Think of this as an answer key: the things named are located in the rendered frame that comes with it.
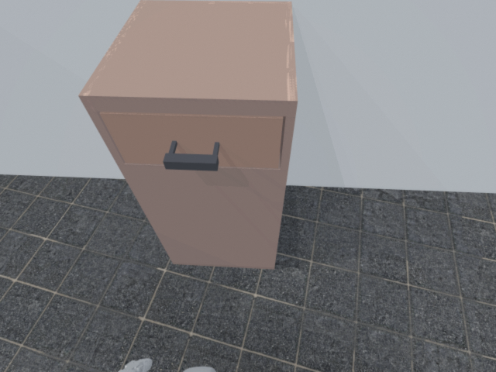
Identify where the handle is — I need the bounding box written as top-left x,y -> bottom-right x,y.
163,141 -> 219,171

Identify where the drawer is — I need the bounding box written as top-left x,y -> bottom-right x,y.
99,112 -> 283,168

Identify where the cabinet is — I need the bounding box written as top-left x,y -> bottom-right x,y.
79,0 -> 298,270

